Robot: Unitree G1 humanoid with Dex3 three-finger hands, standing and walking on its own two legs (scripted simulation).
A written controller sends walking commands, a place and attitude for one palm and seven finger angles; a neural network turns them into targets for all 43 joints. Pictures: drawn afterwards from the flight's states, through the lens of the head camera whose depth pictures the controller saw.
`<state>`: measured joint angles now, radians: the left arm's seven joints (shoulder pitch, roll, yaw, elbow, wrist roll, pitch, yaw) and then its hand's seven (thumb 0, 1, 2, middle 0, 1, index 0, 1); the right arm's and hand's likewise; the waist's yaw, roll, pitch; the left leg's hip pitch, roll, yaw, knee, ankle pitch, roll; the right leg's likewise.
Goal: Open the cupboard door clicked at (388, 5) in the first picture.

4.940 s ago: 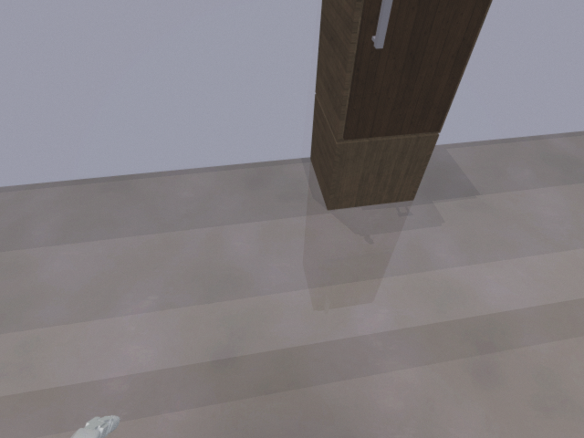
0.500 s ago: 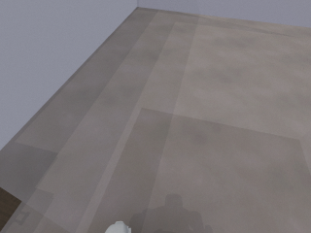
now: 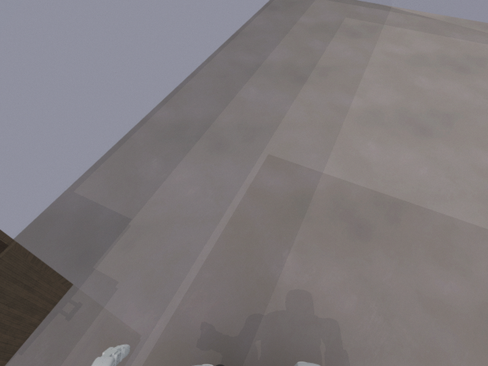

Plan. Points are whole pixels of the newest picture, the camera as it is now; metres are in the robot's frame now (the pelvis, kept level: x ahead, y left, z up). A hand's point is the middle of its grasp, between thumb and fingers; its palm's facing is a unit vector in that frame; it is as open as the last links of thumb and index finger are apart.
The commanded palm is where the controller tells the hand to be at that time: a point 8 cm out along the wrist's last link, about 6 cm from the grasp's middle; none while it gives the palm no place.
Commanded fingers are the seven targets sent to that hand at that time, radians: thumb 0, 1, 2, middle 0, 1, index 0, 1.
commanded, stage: turn to face it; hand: left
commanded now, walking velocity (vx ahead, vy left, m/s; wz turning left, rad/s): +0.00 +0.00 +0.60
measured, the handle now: out of the picture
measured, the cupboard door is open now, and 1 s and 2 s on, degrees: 0 0 0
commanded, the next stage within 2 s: take the last steps up to it in 1.76 s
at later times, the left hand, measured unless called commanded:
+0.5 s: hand out of the picture -0.04 +0.19 -0.17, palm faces +0.38 -0.89 -0.25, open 7.3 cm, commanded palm none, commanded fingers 0.00 0.90 0.90 -0.20 -0.30 -0.20 -0.30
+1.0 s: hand out of the picture -0.02 +0.19 -0.13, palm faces +0.58 -0.75 -0.30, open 7.4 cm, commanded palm none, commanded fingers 0.00 0.90 0.90 -0.20 -0.30 -0.20 -0.30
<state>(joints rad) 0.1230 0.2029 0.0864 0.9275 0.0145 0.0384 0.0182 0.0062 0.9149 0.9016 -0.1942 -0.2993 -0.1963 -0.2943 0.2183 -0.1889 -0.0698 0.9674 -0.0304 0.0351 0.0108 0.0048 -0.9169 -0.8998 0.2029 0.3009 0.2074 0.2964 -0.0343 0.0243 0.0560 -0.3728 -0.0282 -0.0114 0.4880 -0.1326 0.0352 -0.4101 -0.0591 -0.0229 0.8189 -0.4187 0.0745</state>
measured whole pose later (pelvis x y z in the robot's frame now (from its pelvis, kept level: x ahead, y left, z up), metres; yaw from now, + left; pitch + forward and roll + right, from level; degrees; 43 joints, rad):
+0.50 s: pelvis -0.01 -0.02 +0.00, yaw +21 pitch +1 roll +1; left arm 0.25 0.21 0.06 0.92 0.03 0.03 0.01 0.01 0.91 0.90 -0.20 -0.30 -0.20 -0.30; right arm 0.13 -0.26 -0.08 0.91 -0.02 0.07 0.03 0.01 -0.91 -0.90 0.20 0.30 0.20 0.30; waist 0.02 -0.02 0.10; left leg -0.31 0.05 0.10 0.65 -0.34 -0.05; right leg -0.24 -0.19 -0.31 0.62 -0.36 0.03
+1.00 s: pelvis +0.00 -0.05 +0.00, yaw +38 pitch -1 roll +1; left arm 0.13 0.19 0.04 0.84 0.02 0.02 0.01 0.01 0.91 0.90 -0.20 -0.30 -0.20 -0.29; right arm 0.20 -0.27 -0.09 0.91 -0.02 0.07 0.02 0.01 -0.91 -0.90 0.20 0.30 0.21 0.30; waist -0.03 0.07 0.08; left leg -0.43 -0.06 -0.09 0.87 -0.45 -0.03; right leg -0.28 -0.05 -0.09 0.61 -0.31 -0.02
